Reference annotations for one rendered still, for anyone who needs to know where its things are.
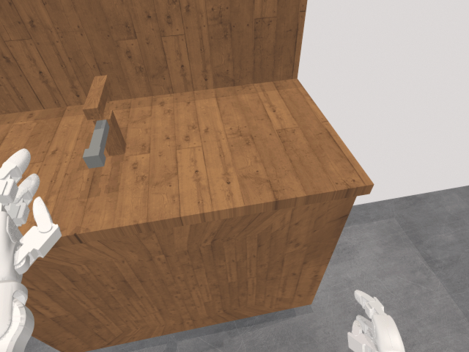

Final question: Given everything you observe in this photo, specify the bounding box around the robot left hand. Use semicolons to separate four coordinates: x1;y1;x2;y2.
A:
0;148;62;283

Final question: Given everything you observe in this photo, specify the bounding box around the counter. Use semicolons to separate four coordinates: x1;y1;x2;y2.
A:
0;0;374;352

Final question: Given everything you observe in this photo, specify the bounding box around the tap lever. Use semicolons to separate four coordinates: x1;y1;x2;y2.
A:
83;120;109;169

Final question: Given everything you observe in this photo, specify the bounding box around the robot right hand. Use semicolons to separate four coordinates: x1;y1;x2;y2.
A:
347;290;405;352

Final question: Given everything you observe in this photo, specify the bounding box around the left robot forearm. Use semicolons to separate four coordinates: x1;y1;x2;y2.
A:
0;280;34;352

